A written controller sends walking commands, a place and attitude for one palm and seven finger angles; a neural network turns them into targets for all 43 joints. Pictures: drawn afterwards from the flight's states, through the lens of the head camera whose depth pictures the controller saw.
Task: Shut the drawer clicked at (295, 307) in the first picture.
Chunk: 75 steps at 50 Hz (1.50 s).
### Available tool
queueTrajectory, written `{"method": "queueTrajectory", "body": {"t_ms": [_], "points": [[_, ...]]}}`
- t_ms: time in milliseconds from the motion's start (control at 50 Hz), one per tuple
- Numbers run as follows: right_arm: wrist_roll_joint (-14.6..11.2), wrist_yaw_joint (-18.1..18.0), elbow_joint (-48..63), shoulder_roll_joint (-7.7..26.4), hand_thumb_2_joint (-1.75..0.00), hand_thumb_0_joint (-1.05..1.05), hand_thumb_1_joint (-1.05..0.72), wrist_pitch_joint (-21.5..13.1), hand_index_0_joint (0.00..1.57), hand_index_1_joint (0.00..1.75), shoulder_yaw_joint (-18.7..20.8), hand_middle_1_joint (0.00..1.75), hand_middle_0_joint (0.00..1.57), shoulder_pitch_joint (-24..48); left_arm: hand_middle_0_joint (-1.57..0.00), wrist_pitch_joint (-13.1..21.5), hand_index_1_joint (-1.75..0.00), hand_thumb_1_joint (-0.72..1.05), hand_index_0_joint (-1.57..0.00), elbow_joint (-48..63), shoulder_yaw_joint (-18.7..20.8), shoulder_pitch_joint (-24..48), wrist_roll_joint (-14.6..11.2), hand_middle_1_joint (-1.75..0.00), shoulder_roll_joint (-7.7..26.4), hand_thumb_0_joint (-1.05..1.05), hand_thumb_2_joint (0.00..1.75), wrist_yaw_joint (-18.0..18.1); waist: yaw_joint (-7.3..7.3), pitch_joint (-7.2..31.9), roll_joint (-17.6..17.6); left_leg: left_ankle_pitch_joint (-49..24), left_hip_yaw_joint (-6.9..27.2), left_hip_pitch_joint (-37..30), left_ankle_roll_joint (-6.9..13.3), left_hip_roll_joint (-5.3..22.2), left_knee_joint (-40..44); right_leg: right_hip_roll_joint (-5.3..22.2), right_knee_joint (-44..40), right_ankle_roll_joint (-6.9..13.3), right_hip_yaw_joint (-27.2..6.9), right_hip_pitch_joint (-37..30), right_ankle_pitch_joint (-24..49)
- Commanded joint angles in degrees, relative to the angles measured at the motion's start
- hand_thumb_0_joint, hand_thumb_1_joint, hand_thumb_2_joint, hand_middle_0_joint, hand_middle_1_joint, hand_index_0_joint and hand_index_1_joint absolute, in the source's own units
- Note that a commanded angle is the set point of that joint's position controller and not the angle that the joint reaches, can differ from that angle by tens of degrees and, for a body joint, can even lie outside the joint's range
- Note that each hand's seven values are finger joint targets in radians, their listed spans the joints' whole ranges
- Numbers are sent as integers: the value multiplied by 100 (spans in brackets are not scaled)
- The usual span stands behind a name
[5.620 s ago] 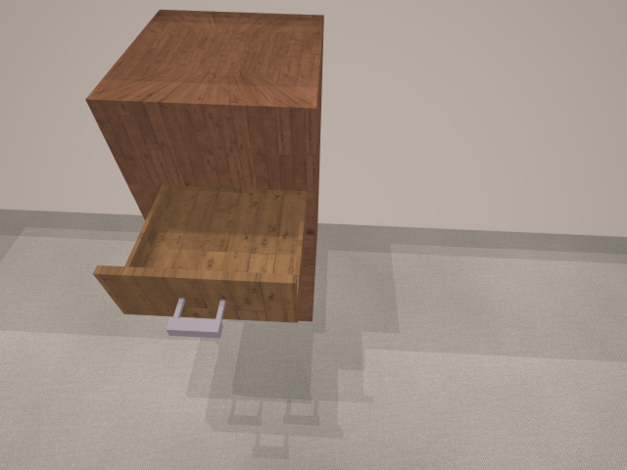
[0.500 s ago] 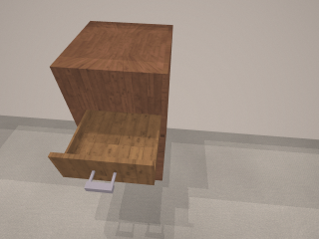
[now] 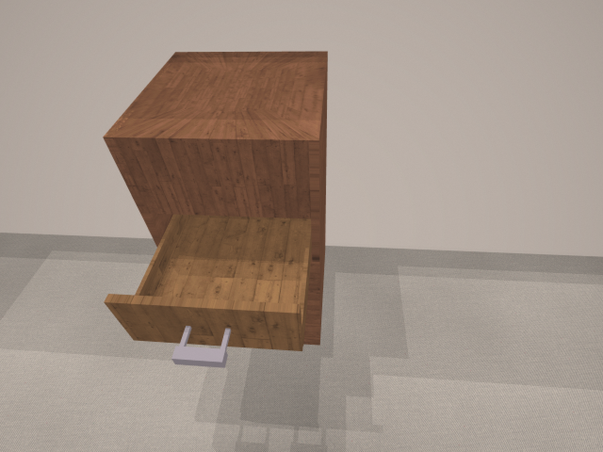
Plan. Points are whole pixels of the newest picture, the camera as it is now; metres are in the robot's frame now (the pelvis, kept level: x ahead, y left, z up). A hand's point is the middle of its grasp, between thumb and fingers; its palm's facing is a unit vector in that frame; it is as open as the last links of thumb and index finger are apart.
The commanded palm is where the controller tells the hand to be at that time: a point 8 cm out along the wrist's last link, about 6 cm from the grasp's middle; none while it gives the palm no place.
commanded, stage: look again from close up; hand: left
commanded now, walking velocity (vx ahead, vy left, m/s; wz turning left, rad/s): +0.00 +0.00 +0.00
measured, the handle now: (203, 344) +0.37 +0.23 -0.21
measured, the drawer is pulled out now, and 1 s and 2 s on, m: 0.25 0.25 0.25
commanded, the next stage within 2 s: raise the hand and make a fist in 0.02 s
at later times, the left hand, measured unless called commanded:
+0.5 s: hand (206, 419) +0.18 +0.14 -0.04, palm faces -0.04 -1.00 +0.02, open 6.2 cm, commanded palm +0.11 +0.23 -0.08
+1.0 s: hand (186, 437) +0.17 +0.18 -0.10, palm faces -0.09 -1.00 +0.04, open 3.7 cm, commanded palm +0.14 +0.24 -0.09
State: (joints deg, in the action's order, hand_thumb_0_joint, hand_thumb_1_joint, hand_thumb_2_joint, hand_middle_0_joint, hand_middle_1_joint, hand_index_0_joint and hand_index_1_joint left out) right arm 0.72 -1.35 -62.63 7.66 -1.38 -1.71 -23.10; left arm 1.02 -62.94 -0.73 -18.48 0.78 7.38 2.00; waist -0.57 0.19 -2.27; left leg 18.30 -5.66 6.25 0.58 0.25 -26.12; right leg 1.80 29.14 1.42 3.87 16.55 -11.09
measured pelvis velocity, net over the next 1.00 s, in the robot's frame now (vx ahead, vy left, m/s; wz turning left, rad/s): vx -0.04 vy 0.02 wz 0.05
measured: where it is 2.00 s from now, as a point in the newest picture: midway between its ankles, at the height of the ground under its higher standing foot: outside the picture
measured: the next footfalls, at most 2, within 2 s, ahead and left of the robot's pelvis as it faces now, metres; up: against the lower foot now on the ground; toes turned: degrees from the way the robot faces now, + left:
none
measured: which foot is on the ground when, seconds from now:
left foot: down 0.00-1.00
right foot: down 0.00-1.00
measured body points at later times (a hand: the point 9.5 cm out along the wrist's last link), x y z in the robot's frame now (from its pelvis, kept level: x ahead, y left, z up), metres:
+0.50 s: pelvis -0.01 -0.01 -0.06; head +0.02 +0.01 +0.39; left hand +0.18 +0.20 -0.04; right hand +0.23 -0.27 -0.06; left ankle -0.04 +0.11 -0.74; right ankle +0.05 -0.10 -0.74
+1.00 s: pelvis -0.04 +0.02 -0.12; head +0.06 +0.04 +0.31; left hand +0.17 +0.24 -0.10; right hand +0.13 -0.19 -0.22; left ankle -0.04 +0.11 -0.74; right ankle +0.05 -0.10 -0.74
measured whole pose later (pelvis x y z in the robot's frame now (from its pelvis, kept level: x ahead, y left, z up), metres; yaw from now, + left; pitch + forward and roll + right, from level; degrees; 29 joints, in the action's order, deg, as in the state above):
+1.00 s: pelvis -0.04 +0.02 -0.12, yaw +3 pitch +20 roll -2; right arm -2.0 0.0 -30.8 9.9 -11.5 -0.5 -14.1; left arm 16.0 5.1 5.3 -23.1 -13.7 12.0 -16.8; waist -1.8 8.6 -0.6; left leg 36.9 -2.4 60.8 2.8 0.7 -77.5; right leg 4.6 71.7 0.4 5.2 67.1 -24.5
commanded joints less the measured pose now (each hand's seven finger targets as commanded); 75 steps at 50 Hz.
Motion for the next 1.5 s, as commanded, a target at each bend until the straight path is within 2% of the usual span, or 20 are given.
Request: {"method": "queueTrajectory", "body": {"t_ms": [0,80,100,120,140,160,180,240,280,320,360,400,640,720,860,920,1020,1080,1300,1480], "points": [[8,-22,9,404,-90,0,-90,-91,20,30,63,30,20,-508,-20,72,-30,90,-20,120,82,-287,-36,-30,475,0,90,20,16,-576,277,-397,624,930,153,540,782,428,-538,220,-691,-479,111],[-1,-32,-61,377,-90,0,-90,-68,20,30,54,30,20,-468,-20,70,-30,90,-20,68,70,-289,-33,-30,459,0,90,24,8,-649,248,-406,585,880,134,543,773,448,-597,235,-706,-454,175],[-26,13,327,639,-90,0,-90,-89,20,30,183,30,20,445,-20,129,-30,90,-20,-136,143,-788,-4,-30,795,0,90,239,389,-795,1415,-486,276,1412,-32,679,-336,736,-278,28,-735,-666,2758],[-334,-311,2437,1811,-90,0,-90,-1061,20,30,335,30,20,644,-22,1444,-32,90,-22,8256,477,3619,-1285,-32,1797,0,90,38,-476,2123,13,-862,543,205,138,-1,365,281,-177,-26,-846,-1170,1067],[-307,-462,2062,1265,-90,0,-90,-1560,20,30,188,30,20,1320,-24,1050,-34,90,-24,6797,492,1523,-789,-34,1406,0,90,313,-19,1788,-846,-1138,341,300,183,-23,425,-24,-55,185,-616,-1093,339],[-311,-413,1752,1423,-90,0,-90,-1764,20,30,307,30,20,1179,-26,742,-37,90,-26,6299,255,1149,-863,-37,1064,0,90,587,-99,1399,-1262,-814,312,594,21,-6,365,34,-52,144,-436,-688,-47],[-377,-345,1665,1082,-90,0,-90,-1812,20,30,270,30,20,1032,-28,208,-39,90,-28,5207,-227,-252,-844,-39,76,0,90,587,-97,501,-635,-476,472,1070,-3,42,416,11,-136,72,-233,-296,-222],[-314,-366,2298,1436,-90,0,-90,-2167,20,30,325,30,20,1112,-34,863,-45,90,-34,6045,-150,283,-1037,-45,276,0,90,260,-326,-364,771,249,682,1734,137,-37,-158,45,-226,-102,-90,655,-1214],[-201,-277,2654,1428,-90,0,-90,-2246,20,30,445,30,20,1025,-38,1363,-50,90,-38,5302,38,-57,-1017,-50,163,0,90,-95,-301,-394,1972,398,643,2393,142,-147,-875,52,84,-138,-102,1361,-1932],[-154,-109,3073,1341,-90,0,-90,-2310,20,30,601,30,20,1205,-42,2096,-54,90,-42,4881,347,-1344,-1203,-54,49,0,90,-633,158,141,2494,464,573,3246,56,-172,-1454,104,568,-111,-315,1315,-2263],[-178,141,3390,1307,-90,0,-90,-2266,20,30,730,30,20,1403,-46,2870,-58,90,-46,4949,889,-2216,-1329,-58,335,0,90,-1255,518,941,1657,25,412,3602,-60,-291,-1875,118,1270,19,-440,850,-1129],[-132,323,3680,1357,-90,0,-90,-2163,20,30,777,30,20,1721,-50,3610,-62,90,-50,5335,1054,-1988,-1358,-62,578,0,90,-1878,465,1281,486,-311,310,3798,-143,-340,-2403,149,1979,113,-394,1073,41],[-114,66,4135,1241,-90,0,-90,-1802,20,30,661,30,20,1380,-74,4242,-88,90,-74,8364,1006,267,-1543,-88,1071,0,90,-1994,-150,2674,-667,-413,678,4545,117,-62,-4133,-53,3421,127,-577,2813,-282],[-169,13,3925,1411,-90,0,-90,-1904,20,30,563,30,20,1379,-82,3694,-97,90,-82,7618,477,236,-1535,-97,834,0,90,-2543,-441,2273,-57,33,884,5013,161,4,-4287,-107,3463,37,-319,3346,-851],[-375,-10,4386,1354,-90,0,-90,-1525,20,30,591,30,20,1874,-96,1622,-112,90,-96,7401,1380,-910,-1676,-112,1288,0,90,-2430,326,3110,525,-98,986,5060,53,-127,-3613,-36,3589,8,2,2632,-969],[-301,89,4488,1112,-90,0,-90,-1454,20,30,583,30,20,1723,-102,1833,-119,90,-102,8282,1386,-1169,-1754,-119,1012,0,90,-1767,486,3228,162,-604,976,4812,-99,-130,-3500,-25,3698,59,100,2624,-677],[-161,149,4327,1193,-90,0,-90,-1444,20,30,523,30,20,1615,-112,2774,-130,90,-112,8140,560,-870,-1222,-130,612,0,90,-1092,14,2150,4,513,1015,5158,-78,-41,-3587,-51,3775,82,186,3827,-1706],[-180,95,4275,1389,-90,0,-90,-1484,20,30,503,30,20,1489,-118,3040,-136,90,-118,7806,124,-445,-964,-136,644,0,90,-1240,-331,1681,120,1553,1126,5485,3,-45,-3693,-24,3675,67,73,4333,-2282],[-224,-17,4583,1390,-90,0,-90,-1276,20,30,479,30,20,1292,-140,2681,-160,90,-140,8259,941,-465,-1356,-160,1187,0,90,-1358,78,2818,-501,-144,1063,4730,-126,-93,-3727,-84,3746,112,68,3530,-1135],[-270,8,4576,1432,-90,0,-90,-1123,20,30,459,30,20,1435,-140,2397,-160,90,-140,7302,655,-367,-1242,-160,1118,0,90,-1976,-244,2174,195,448,892,5492,46,-131,-4061,-96,3577,54,-63,3618,-1288]]}}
